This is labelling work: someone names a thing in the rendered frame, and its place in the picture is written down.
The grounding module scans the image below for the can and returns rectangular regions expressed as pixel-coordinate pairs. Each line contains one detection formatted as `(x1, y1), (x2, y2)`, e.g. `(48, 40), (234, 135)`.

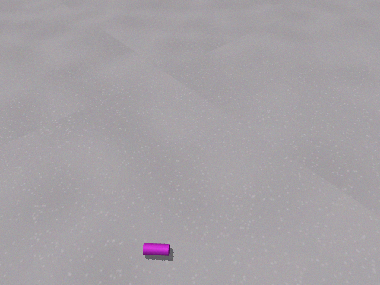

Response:
(142, 243), (170, 256)

